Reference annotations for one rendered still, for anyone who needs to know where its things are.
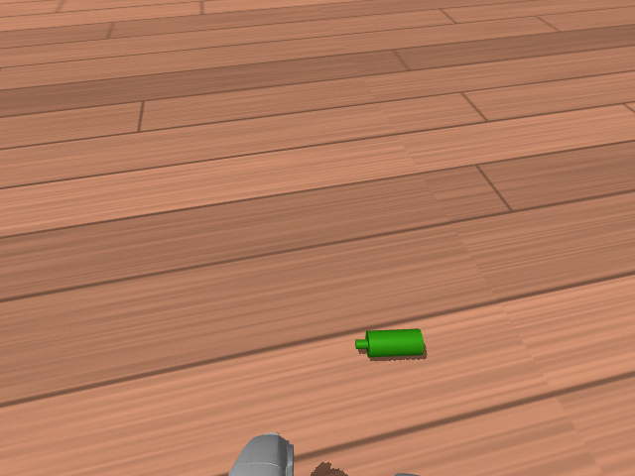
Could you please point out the bottle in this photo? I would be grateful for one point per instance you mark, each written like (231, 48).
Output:
(397, 342)

